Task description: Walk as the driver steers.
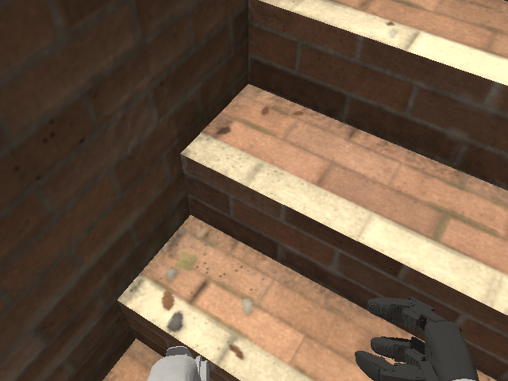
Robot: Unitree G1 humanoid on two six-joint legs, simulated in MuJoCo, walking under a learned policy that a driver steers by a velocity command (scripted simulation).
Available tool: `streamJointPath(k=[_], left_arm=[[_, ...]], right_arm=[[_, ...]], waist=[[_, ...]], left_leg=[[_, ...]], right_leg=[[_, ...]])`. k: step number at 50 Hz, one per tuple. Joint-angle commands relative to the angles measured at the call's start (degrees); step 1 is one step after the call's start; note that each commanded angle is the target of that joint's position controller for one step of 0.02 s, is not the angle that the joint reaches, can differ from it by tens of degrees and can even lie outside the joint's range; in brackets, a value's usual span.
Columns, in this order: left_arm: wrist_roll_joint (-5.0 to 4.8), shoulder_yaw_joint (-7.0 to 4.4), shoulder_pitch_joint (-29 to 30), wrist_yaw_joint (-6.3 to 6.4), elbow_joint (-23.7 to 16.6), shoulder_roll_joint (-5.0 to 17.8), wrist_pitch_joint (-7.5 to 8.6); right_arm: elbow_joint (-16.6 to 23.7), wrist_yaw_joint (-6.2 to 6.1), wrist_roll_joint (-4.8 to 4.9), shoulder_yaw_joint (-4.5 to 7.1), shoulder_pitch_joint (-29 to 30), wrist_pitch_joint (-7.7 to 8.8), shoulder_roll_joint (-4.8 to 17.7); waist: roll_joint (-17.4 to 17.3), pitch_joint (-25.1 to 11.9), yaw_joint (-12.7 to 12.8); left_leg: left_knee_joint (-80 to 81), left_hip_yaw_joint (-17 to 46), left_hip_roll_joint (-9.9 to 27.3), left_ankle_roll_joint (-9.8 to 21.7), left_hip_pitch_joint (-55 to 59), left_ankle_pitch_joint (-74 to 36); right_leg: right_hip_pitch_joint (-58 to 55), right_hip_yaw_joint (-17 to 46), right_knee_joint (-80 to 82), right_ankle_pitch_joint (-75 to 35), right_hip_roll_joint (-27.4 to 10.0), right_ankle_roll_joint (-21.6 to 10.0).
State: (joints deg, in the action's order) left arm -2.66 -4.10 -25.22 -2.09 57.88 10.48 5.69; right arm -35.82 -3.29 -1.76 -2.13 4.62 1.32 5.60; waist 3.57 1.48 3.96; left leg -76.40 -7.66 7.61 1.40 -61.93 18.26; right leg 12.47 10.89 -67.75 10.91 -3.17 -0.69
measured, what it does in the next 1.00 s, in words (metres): climbs, turning right: right foot, then left foot 0.20 m higher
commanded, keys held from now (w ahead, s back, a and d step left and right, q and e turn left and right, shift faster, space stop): w+e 1.00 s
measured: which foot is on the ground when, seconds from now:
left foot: down 0.00-0.40, up 0.42-0.76, down 0.78-1.00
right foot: up 0.00-0.38, down 0.40-0.82, up 0.84-1.00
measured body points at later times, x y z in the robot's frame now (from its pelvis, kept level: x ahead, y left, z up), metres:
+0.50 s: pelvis +0.09 -0.05 +0.12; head +0.07 -0.06 +0.57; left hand +0.17 +0.20 +0.00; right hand +0.25 -0.32 +0.03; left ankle +0.14 +0.13 -0.43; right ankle +0.06 -0.13 -0.57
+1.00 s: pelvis +0.30 -0.07 +0.33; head +0.27 -0.08 +0.78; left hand +0.50 +0.09 +0.20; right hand +0.24 -0.30 +0.17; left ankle +0.38 +0.00 -0.37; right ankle +0.19 -0.16 -0.13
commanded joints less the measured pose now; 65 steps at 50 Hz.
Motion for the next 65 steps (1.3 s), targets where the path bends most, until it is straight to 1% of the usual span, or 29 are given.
streamJointPath(k=[1, 3, 5, 11, 14, 17, 18, 20, 22, 23, 25, 27, 29, 32, 35, 37, 39, 40, 41, 42, 43, 44, 46, 49, 52, 57, 59, 62, 65], left_arm=[[3.23, -0.88, 8.8, 0.76, -16.6, 2.4, -0.72], [6.28, 1.00, 11.2, 0.42, -19.2, -1.3, -4.45], [5.10, 2.38, 14.0, 0.63, -21.7, -3.1, -7.75], [3.65, 1.14, 15.8, 2.46, -23.6, -0.1, -10.09], [2.71, 1.14, 12.8, 3.44, -23.4, 2.4, -11.00], [4.05, 0.43, 7.4, 4.30, -24.7, 5.0, -9.88], [2.13, -1.55, 14.2, -3.51, -21.5, 12.7, -7.57], [5.32, -3.67, -3.2, -4.01, -12.9, 10.3, -3.73], [4.07, -5.29, -7.5, -2.37, -13.4, 17.0, -1.39], [5.99, -3.89, -3.1, -2.00, -13.8, 12.8, 0.13], [6.03, -1.12, 1.9, -4.33, -12.0, 10.8, -0.03], [5.15, 1.78, 5.8, -4.99, -8.8, 6.1, -2.30], [3.24, 4.64, 3.7, -3.36, -5.6, 0.5, -2.14], [6.56, 6.46, -11.8, -1.19, 2.7, -1.8, -0.53], [8.51, 5.28, -10.2, -1.16, 3.3, 3.3, 0.23], [3.84, 3.04, -5.9, -2.50, 2.3, 8.8, -0.90], [3.33, 2.00, -0.2, -6.03, 2.6, 13.1, -0.02], [3.14, 0.33, 0.1, -7.79, 0.8, 15.6, 0.14], [7.04, -0.02, -6.5, -9.23, 3.6, 11.4, 0.67], [10.14, 1.72, -7.3, -9.97, 4.2, 3.4, 0.09], [10.54, 2.53, -6.6, -10.31, 7.8, -3.2, -1.15], [6.40, 1.25, -1.1, -9.07, 7.7, -1.0, -1.68], [4.63, 0.86, 10.1, -5.54, 2.6, -0.7, -1.17], [5.05, 3.15, 14.9, -3.97, -3.3, -6.3, -3.60], [2.22, 4.15, 21.9, -3.34, -9.2, -4.4, -4.98], [1.33, 7.67, 30.7, -1.99, -12.7, -4.8, -5.05], [2.01, 7.40, 41.8, -1.73, -19.4, 0.2, -7.21], [3.64, 8.51, 48.1, -3.36, -23.2, -1.0, -11.79], [2.80, 9.41, 42.3, -6.64, -25.0, -2.9, -11.72]], right_arm=[[-2.9, -2.50, 0.10, 7.30, -8.3, -1.04, 15.4], [-7.9, -4.79, -1.22, 4.26, -5.7, -2.20, 5.8], [-11.4, -5.38, -3.73, 2.08, -7.3, -1.95, 1.3], [-9.0, -2.88, -2.47, 4.30, -5.8, 3.58, 12.4], [-6.3, -1.36, -1.24, 5.88, 0.0, 3.56, 15.8], [-7.7, -0.15, 1.52, 7.19, -7.5, 2.19, 17.5], [-3.2, 5.69, -3.40, 7.36, -0.6, 4.22, 15.1], [-4.1, 7.93, -3.35, 5.22, -2.0, 3.09, 7.0], [-4.6, 8.38, -4.25, 2.12, -10.2, 2.01, 0.4], [-4.5, 9.02, -1.27, 2.92, -5.6, 1.93, 2.2], [-8.3, 6.28, 0.86, 4.19, -3.9, 1.90, 9.0], [-8.8, 6.31, -1.58, 3.39, -5.5, 3.08, 8.5], [-8.5, 5.26, -3.05, 2.46, -6.6, 3.56, 6.0], [-4.4, 3.97, -2.63, 0.02, 5.4, 3.30, 5.2], [3.1, 3.42, -0.62, -0.83, 18.8, 2.88, 6.4], [10.2, 5.19, -0.81, -2.30, 33.2, -1.05, 4.4], [2.1, 9.74, 0.34, -1.93, 9.7, -3.01, 3.2], [-0.9, 10.55, 0.54, 1.40, 1.6, -3.23, 11.7], [-6.0, 10.56, -0.23, 2.20, -9.8, -2.95, 11.8], [-10.9, 8.48, -0.41, 3.01, -22.7, -2.67, 12.5], [-16.8, 7.28, -1.90, 3.47, -31.1, -2.71, 14.9], [-17.1, 5.87, -1.10, 3.46, -27.1, -0.88, 14.3], [-22.5, 5.65, 0.08, 1.24, -16.7, 1.75, 5.6], [-26.5, 5.26, -0.89, -0.91, -12.5, 4.23, -4.1], [-25.5, 5.61, -3.80, 0.61, -7.9, 4.94, -0.5], [-31.4, 6.88, -7.83, -0.92, -26.8, 3.39, 2.7], [-32.1, 7.65, -8.09, -1.05, -34.6, 3.52, 4.3], [-30.9, 10.12, -6.61, -0.87, -35.0, 2.96, 7.2], [-31.2, 10.66, -3.26, 1.78, -36.8, 5.80, 18.0]], waist=[[-14.9, -32.4, -2.8], [-13.3, -13.4, 2.8], [-9.8, -4.3, 4.9], [-2.3, -2.4, 5.6], [-7.6, -4.0, 6.9], [-17.7, -7.4, 3.2], [-4.3, -2.7, -4.3], [-0.9, -5.9, 1.0], [10.2, -10.0, 0.2], [11.5, -0.1, 1.0], [0.9, -1.1, -1.7], [-4.9, -4.6, -5.3], [-0.6, -8.4, -5.0], [0.8, -8.2, 1.1], [-1.6, -8.1, 0.0], [4.4, -5.0, -1.3], [15.6, -5.0, -10.2], [8.2, -15.2, -11.8], [-1.1, -29.5, -10.8], [-11.0, -33.4, -13.8], [-20.6, -27.0, -15.1], [-14.0, -12.9, -14.9], [-2.1, -6.5, -7.5], [0.1, -5.5, -0.6], [-2.6, -2.9, 1.6], [-2.5, -4.8, -2.1], [-4.4, -7.1, -6.8], [-5.7, -4.2, -6.0], [-15.5, -10.7, 2.5]], left_leg=[[48.9, 46.2, 17.9, 13.1, 49.3, 27.1], [42.1, 32.4, 14.9, 8.6, 30.9, 31.0], [44.0, 24.6, 16.6, 6.5, 20.2, 25.8], [51.4, 5.8, 18.8, 6.7, 18.8, 0.5], [57.2, -7.5, 15.0, 3.7, 22.6, -13.8], [56.0, -5.7, 13.0, 5.7, 37.8, 11.4], [52.0, 0.4, 14.8, 11.4, 30.3, 24.8], [24.6, -2.4, 11.7, 12.6, 27.0, 14.5], [-11.4, 14.1, -3.3, 7.2, -6.9, -5.6], [-28.8, 22.2, -9.9, 6.2, -21.5, -11.4], [-40.5, 23.1, -11.7, 5.7, -22.9, -24.2], [-48.8, 17.6, -9.1, 6.2, -23.2, -22.5], [-58.5, 14.4, -7.5, 5.9, -25.9, -11.1], [-56.5, 13.5, -6.0, 8.6, -34.9, 0.7], [-29.4, 4.8, -3.4, 8.8, -19.7, 2.5], [-0.2, -4.2, -5.1, 4.7, 9.0, 19.6], [-4.4, -3.9, -10.2, 2.8, 16.1, -0.4], [4.6, -5.1, -14.7, 5.3, 22.1, -0.5], [13.8, 8.2, -11.4, 11.3, 42.8, -8.8], [31.5, 30.5, -2.5, 18.0, 59.9, 2.9], [50.1, 54.7, 9.0, 22.4, 60.3, 26.5], [55.1, 61.4, 12.0, 19.1, 45.6, 45.6], [51.2, 45.9, 12.9, 18.1, 35.4, 33.5], [53.1, 17.5, 6.0, 10.0, 40.7, 6.5], [64.1, 1.9, 4.6, 8.3, 35.5, 4.3], [69.2, 2.4, 8.9, 9.7, 53.1, 6.8], [74.0, 1.0, 9.5, 10.3, 54.0, 4.6], [82.9, -5.3, 10.7, 11.9, 44.1, -7.9], [69.1, -8.1, 12.4, 14.8, 53.0, -101.5]], right_leg=[[24.9, -1.1, -49.2, -14.2, 3.8, -0.6], [30.3, -2.4, -53.4, -13.1, 3.6, -1.5], [33.5, -0.9, -56.7, -8.0, 3.0, -2.2], [29.7, -5.8, -44.3, -8.9, 4.3, -1.3], [14.6, -13.4, -13.4, -0.6, 0.9, -3.6], [9.3, -17.0, 12.7, 16.2, -1.4, -7.8], [10.2, -13.6, 17.6, 12.5, 5.2, -7.0], [6.7, -7.7, 29.1, 3.6, 4.7, -11.0], [-10.7, 38.5, 44.4, 31.6, -6.9, -23.5], [-4.5, 56.4, 54.1, 47.9, -10.8, -21.9], [2.7, 39.2, 47.0, 28.0, -6.1, -14.3], [7.5, 35.4, 43.8, 22.5, -6.7, -17.5], [3.6, 31.7, 42.4, 15.9, -7.9, -19.4], [-7.5, 24.0, 39.7, 5.0, -6.1, -14.8], [6.2, 17.5, 47.4, -5.2, -2.1, -11.6], [28.1, 19.3, 69.2, -12.0, -4.6, -17.2], [16.2, 16.9, 59.0, -78.0, -13.2, -21.3], [3.9, 9.2, 48.7, -111.1, -10.1, -20.9], [7.8, 7.4, 33.3, -110.1, -6.6, -18.0], [23.5, 8.7, 17.5, -81.4, -0.5, -16.2], [39.7, 4.9, -8.3, -24.3, 7.9, -13.2], [48.7, 4.3, -36.5, -21.3, 5.0, -11.6], [55.1, 1.9, -55.4, -17.5, 4.1, -14.6], [60.8, 3.2, -52.9, -11.5, 3.3, -19.5], [62.4, -6.9, -49.3, 1.9, 1.1, -18.7], [86.2, -6.5, -57.5, 4.2, -1.9, -21.4], [82.7, -12.9, -46.1, 0.8, -5.4, -19.9], [64.2, -18.2, -38.0, 7.5, -5.1, -19.4], [42.1, -23.5, -20.5, 9.0, 3.4, -15.3]])
Velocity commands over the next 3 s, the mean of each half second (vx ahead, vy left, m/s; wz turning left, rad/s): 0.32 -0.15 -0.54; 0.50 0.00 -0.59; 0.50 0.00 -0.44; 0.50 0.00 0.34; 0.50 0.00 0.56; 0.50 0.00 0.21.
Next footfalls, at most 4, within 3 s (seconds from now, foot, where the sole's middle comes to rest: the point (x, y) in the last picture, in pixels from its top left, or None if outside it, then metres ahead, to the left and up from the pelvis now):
0.40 right None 0.10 -0.14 -0.60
0.78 left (290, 343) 0.41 -0.01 -0.40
1.34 right None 0.47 -0.38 -0.20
1.80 left None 0.76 -0.38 0.00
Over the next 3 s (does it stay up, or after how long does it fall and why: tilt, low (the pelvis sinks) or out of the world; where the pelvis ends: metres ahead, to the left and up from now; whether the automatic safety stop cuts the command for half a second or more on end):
stays up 1.10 -0.65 1.10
